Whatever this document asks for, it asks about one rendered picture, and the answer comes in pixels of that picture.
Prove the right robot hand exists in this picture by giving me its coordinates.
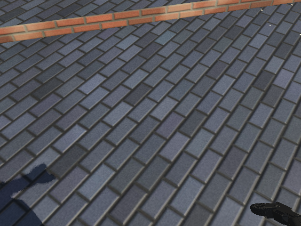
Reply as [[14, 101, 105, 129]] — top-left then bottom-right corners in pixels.
[[250, 202, 301, 226]]

